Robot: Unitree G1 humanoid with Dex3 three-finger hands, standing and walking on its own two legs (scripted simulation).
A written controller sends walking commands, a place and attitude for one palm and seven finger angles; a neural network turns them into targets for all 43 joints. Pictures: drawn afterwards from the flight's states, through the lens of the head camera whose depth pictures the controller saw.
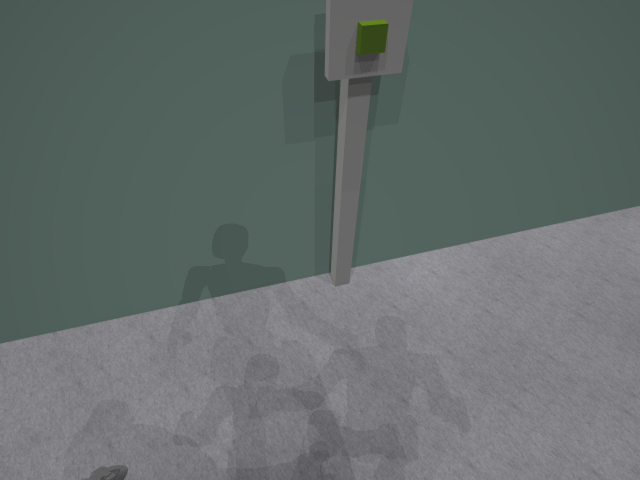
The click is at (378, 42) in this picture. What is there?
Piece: button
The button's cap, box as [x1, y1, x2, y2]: [356, 20, 388, 54]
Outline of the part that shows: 388,23 384,20 358,22 356,50 359,54 384,52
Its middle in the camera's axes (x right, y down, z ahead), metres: +0.11 -0.43 +0.82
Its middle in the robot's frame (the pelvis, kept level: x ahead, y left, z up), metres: +0.92 -0.06 +0.17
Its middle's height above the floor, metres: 0.94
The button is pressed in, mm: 0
